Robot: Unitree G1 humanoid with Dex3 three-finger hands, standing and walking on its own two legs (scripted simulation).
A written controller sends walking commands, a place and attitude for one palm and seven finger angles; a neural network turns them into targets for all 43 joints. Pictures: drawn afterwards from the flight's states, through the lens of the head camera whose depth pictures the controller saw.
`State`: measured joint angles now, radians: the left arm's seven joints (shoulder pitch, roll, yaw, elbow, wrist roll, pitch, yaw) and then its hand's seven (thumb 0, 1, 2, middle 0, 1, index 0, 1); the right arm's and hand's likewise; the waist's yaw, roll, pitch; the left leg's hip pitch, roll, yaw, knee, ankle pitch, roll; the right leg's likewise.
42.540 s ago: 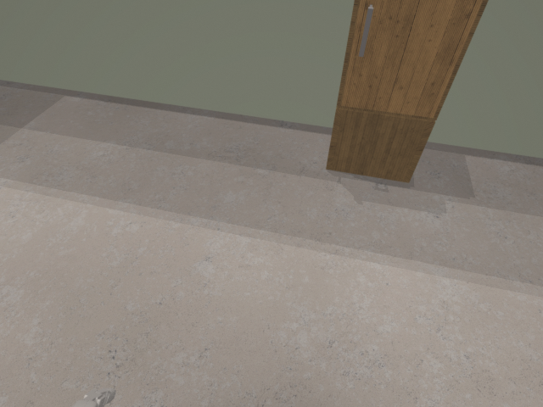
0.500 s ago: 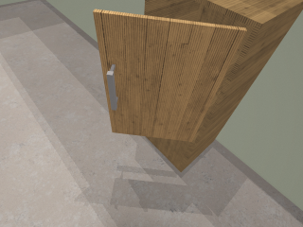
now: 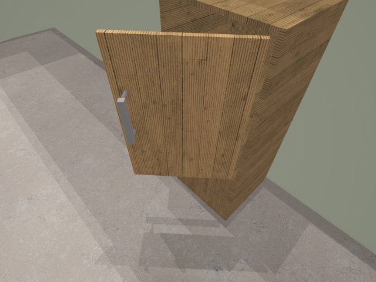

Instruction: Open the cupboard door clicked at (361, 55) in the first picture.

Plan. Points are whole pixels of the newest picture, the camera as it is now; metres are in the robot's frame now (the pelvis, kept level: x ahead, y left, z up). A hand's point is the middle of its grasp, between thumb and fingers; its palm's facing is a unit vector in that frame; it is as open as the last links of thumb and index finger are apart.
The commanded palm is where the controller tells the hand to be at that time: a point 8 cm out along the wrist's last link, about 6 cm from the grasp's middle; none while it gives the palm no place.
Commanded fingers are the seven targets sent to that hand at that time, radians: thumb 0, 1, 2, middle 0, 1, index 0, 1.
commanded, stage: come to a stop and stand still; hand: left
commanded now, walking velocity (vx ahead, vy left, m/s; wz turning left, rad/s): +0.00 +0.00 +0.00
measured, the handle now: (128, 118) +0.57 +0.20 +0.01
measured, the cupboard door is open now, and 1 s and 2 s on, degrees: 43 43 43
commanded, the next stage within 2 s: look again from close up in 0.16 s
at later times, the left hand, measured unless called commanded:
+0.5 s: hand out of the picture +0.01 +0.17 -0.17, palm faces +0.00 -0.99 -0.17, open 7.4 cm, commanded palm none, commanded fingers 0.00 0.90 0.90 -0.20 -0.30 -0.20 -0.30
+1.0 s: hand out of the picture +0.14 +0.22 -0.10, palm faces +0.18 -0.96 -0.20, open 7.5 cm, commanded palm +0.13 +0.26 -0.06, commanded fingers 0.00 0.76 0.84 -0.21 -0.39 -0.21 -0.39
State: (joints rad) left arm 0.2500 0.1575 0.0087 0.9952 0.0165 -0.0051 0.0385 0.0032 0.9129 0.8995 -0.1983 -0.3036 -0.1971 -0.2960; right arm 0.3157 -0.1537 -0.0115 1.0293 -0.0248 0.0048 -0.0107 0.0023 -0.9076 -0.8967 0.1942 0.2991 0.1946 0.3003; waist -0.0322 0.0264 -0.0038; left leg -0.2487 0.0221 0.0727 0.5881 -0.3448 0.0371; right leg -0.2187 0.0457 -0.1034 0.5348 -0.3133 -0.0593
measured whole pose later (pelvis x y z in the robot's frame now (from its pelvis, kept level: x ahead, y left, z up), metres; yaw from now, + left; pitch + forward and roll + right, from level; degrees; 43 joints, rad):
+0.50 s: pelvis +0.02 +0.01 +0.01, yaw -1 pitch +0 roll +0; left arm 0.31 0.16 -0.02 1.11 0.01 -0.02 0.03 0.00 0.91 0.90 -0.20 -0.30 -0.20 -0.30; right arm 0.25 -0.16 0.02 1.12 -0.01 -0.03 -0.03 0.00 -0.91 -0.90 0.20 0.30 0.20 0.30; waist 0.01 -0.02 0.01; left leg -0.16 -0.01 0.10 0.45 -0.29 0.04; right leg -0.16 0.02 -0.07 0.44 -0.29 -0.04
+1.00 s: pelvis +0.02 +0.02 +0.01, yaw +0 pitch +1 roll +1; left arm 0.41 0.18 0.04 0.46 -0.08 0.01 0.08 0.01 0.89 0.89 -0.20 -0.31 -0.20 -0.30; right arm 0.32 -0.18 0.02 0.97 0.02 -0.17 -0.06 0.00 -0.91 -0.90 0.20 0.30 0.20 0.30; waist 0.00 -0.02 0.01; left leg -0.17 -0.06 0.11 0.43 -0.28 0.06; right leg -0.22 -0.02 -0.05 0.55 -0.31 -0.03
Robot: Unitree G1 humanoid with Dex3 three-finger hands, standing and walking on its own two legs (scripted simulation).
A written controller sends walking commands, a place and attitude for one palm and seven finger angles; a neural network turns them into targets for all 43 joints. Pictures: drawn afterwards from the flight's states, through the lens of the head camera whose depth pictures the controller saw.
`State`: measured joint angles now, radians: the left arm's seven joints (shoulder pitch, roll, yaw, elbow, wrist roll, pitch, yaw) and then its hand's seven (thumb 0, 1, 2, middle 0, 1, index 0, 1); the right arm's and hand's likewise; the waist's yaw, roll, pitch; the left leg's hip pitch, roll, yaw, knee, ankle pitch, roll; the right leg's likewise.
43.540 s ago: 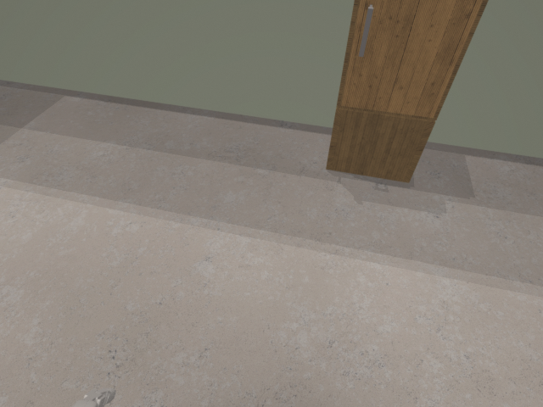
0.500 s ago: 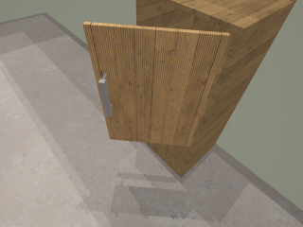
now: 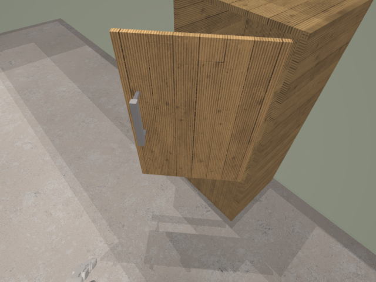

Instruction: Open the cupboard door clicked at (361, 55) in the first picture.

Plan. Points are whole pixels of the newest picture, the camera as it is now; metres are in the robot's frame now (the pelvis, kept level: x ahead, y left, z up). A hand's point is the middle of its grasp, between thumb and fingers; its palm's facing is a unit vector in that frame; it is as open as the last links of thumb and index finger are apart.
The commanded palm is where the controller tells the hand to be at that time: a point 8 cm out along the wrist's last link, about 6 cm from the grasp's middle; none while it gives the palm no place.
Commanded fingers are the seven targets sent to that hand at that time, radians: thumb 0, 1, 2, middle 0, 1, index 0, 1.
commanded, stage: raise the hand with hooked fingers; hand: left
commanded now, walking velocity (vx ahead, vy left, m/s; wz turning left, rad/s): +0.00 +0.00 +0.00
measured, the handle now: (139, 119) +0.55 +0.18 +0.00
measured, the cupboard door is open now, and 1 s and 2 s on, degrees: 43 43 43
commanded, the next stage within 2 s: move the hooked fingers beside the handle in 2.00 s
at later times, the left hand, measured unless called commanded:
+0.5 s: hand (96, 280) +0.13 +0.19 -0.03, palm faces +0.05 -1.00 -0.08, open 9.7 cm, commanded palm +0.13 +0.25 -0.04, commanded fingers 0.00 0.18 0.59 -0.25 -0.76 -0.25 -0.76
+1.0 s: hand (82, 245) +0.19 +0.24 -0.03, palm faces -0.04 -1.00 -0.03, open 12.7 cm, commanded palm +0.17 +0.29 -0.01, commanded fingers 0.00 -0.41 0.34 -0.29 -1.14 -0.29 -1.14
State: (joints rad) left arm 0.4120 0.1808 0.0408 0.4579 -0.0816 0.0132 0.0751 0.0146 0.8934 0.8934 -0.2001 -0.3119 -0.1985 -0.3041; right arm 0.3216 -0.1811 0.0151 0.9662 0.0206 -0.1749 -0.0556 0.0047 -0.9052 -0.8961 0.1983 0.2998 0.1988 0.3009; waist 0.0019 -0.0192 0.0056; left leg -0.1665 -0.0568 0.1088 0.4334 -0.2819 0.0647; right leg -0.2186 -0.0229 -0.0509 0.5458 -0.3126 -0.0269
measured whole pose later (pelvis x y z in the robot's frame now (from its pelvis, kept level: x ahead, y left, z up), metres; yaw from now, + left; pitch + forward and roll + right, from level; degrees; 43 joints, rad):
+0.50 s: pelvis -0.08 -0.04 -0.09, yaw +4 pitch +12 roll -2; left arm 0.25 0.29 0.23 0.14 -0.32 -0.53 -0.40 0.01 0.40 0.69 -0.23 -0.63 -0.23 -0.62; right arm 0.16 -0.27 0.02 0.55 0.04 -0.26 -0.07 0.01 -0.90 -0.90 0.20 0.30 0.20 0.30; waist 0.04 0.01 -0.10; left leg -0.90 0.02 -0.03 1.18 -0.49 0.01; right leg -0.84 0.03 -0.17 1.13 -0.51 -0.08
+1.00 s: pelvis -0.05 -0.01 -0.07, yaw +2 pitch +14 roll -3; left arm 0.17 0.34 0.32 0.24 -0.35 -0.36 -0.51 0.00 -0.18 0.44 -0.27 -1.00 -0.27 -0.99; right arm 0.27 -0.30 -0.01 0.57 0.04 -0.26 -0.06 0.01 -0.90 -0.90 0.20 0.30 0.20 0.30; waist -0.01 0.02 -0.09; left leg -0.81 0.00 0.04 1.04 -0.48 0.07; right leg -0.76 0.02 -0.09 0.99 -0.47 -0.03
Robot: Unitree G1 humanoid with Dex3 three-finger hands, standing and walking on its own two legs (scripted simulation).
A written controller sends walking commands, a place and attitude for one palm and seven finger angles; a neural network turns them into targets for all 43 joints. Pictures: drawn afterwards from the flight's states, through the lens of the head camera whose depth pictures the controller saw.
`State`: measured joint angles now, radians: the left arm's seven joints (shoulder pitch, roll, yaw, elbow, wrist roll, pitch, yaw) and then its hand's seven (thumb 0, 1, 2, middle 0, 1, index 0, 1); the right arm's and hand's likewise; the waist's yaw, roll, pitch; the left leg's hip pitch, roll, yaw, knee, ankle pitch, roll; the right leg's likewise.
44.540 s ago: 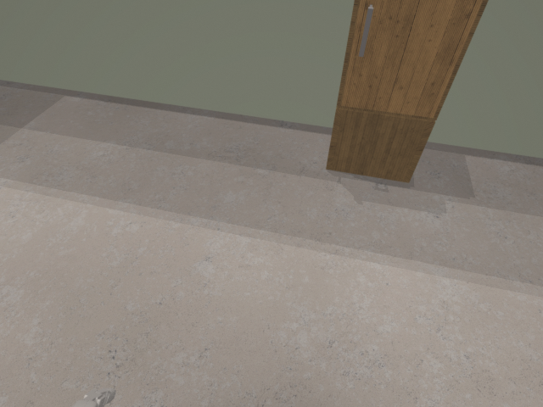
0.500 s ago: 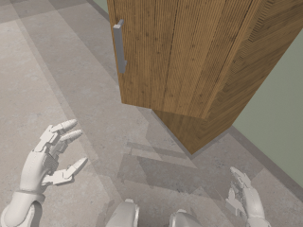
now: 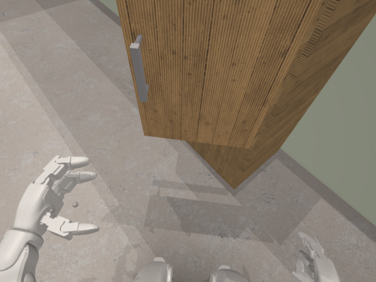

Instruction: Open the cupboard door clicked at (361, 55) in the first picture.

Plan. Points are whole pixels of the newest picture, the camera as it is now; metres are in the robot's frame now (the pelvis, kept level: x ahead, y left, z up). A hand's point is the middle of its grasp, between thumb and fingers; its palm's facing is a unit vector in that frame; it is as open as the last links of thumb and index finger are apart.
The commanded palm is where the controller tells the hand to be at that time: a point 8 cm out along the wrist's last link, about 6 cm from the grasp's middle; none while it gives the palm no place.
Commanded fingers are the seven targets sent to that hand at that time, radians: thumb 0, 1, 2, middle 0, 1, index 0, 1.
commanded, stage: raise the hand with hooked fingers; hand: left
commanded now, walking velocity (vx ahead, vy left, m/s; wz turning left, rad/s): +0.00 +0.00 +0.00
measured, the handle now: (141, 71) +0.60 +0.16 +0.06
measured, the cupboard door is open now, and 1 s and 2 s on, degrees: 43 43 43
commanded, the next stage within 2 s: move the hooked fingers beside the handle in 1.00 s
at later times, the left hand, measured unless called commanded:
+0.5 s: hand (29, 180) +0.27 +0.30 +0.09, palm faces -0.01 -1.00 -0.05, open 14.0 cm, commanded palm +0.24 +0.34 +0.08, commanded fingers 0.00 -0.50 0.30 -0.30 -1.20 -0.30 -1.20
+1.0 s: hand (49, 180) +0.28 +0.27 +0.08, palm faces -0.05 -1.00 -0.04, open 14.0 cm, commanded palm +0.25 +0.32 +0.08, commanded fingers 0.00 -0.50 0.30 -0.30 -1.20 -0.30 -1.20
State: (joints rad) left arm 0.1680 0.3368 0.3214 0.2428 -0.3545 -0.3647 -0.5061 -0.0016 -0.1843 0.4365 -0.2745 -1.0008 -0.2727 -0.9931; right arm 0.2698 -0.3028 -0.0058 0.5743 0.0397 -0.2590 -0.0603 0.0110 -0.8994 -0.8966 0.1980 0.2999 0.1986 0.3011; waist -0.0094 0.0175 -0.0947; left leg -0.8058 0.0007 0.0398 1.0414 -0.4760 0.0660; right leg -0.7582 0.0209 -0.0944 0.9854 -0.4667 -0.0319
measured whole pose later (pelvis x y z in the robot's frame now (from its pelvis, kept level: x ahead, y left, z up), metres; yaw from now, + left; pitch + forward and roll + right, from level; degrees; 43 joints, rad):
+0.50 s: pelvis -0.01 +0.02 +0.01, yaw +1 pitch +10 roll -4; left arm -0.05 0.45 0.42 0.41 -0.36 -0.28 -0.56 -0.01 -0.50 0.30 -0.30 -1.20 -0.30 -1.19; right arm 0.28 -0.28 0.07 0.55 0.04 -0.20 -0.07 0.01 -0.90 -0.90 0.20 0.30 0.20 0.30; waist 0.01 0.02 -0.08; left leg -0.71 -0.02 0.03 0.95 -0.42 0.09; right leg -0.65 0.01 -0.10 0.88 -0.41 -0.01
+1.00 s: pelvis +0.00 +0.00 +0.02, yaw +0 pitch +11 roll -3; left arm -0.03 0.44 0.42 0.43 -0.37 -0.29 -0.59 -0.01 -0.50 0.30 -0.30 -1.20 -0.30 -1.20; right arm 0.29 -0.29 0.05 0.54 0.04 -0.22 -0.06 0.01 -0.90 -0.90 0.20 0.30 0.20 0.30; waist -0.01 0.03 -0.08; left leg -0.71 0.00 0.03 0.94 -0.42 0.06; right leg -0.65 0.03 -0.10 0.87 -0.41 -0.03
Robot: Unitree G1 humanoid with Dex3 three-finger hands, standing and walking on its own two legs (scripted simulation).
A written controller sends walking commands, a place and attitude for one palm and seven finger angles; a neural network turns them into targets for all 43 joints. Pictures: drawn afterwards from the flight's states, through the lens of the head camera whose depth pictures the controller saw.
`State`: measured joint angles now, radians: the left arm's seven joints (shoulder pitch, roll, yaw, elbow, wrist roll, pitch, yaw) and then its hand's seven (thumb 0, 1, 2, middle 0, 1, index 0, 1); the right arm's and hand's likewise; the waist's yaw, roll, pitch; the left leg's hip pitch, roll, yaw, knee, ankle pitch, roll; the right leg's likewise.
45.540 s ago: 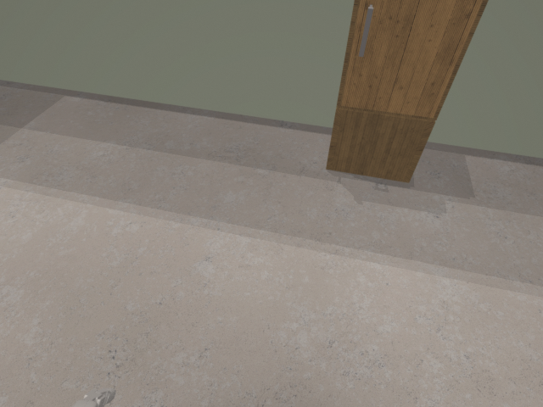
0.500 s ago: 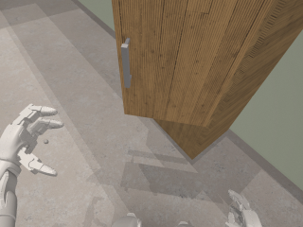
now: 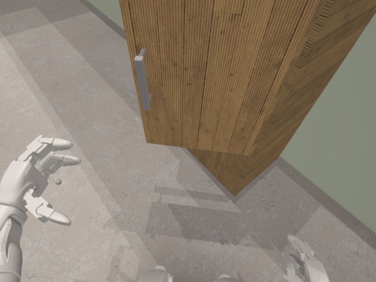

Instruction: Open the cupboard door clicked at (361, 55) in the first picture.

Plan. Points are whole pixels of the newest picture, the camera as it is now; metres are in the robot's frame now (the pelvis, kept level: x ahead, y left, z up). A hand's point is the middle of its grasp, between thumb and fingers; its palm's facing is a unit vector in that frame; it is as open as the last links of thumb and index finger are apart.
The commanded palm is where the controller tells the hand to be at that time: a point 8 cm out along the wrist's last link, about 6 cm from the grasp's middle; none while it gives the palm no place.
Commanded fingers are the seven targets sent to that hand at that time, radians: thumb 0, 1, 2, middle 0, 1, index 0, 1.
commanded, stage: move the hooked fingers beside the handle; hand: left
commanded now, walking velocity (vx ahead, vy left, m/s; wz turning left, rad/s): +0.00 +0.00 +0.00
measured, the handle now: (144, 81) +0.61 +0.16 +0.05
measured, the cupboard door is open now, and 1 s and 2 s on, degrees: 43 43 43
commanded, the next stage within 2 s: none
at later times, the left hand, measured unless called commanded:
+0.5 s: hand (80, 150) +0.36 +0.25 +0.07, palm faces -0.08 -1.00 -0.01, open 14.0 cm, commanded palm +0.34 +0.30 +0.06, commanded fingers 0.00 -0.50 0.30 -0.30 -1.20 -0.30 -1.20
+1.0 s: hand (99, 122) +0.44 +0.24 +0.06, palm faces -0.07 -1.00 +0.00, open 14.0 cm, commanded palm +0.42 +0.29 +0.06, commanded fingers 0.00 -0.50 0.30 -0.30 -1.20 -0.30 -1.20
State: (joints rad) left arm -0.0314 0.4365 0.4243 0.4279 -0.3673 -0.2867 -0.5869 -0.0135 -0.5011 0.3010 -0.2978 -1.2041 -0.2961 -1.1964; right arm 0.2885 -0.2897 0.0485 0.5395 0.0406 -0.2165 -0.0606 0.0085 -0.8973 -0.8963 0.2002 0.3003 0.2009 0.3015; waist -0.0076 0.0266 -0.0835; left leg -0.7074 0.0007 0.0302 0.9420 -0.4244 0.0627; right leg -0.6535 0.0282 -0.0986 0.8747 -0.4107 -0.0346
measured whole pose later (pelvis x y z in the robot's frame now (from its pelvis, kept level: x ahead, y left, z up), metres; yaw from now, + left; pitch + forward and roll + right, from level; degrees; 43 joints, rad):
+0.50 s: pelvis +0.00 -0.01 -0.01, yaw +0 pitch +13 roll -2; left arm -0.31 0.49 0.43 0.67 -0.32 -0.27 -0.58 -0.01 -0.50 0.30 -0.30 -1.20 -0.30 -1.20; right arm 0.30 -0.30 0.05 0.57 0.05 -0.17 -0.07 0.01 -0.90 -0.90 0.20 0.30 0.20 0.30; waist -0.04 0.02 -0.09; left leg -0.77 0.01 0.03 0.97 -0.44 0.05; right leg -0.72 0.04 -0.10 0.92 -0.43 -0.05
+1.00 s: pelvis +0.01 +0.00 -0.01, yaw -2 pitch +17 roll -3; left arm -0.61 0.52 0.43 0.96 -0.22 -0.35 -0.49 -0.01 -0.50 0.30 -0.30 -1.20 -0.30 -1.20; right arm 0.35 -0.29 0.04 0.59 0.03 -0.06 -0.04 0.00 -0.90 -0.90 0.20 0.30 0.20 0.30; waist -0.09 0.02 -0.10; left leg -0.85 0.01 0.05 1.00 -0.45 0.07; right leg -0.81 0.04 -0.08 0.93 -0.43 -0.03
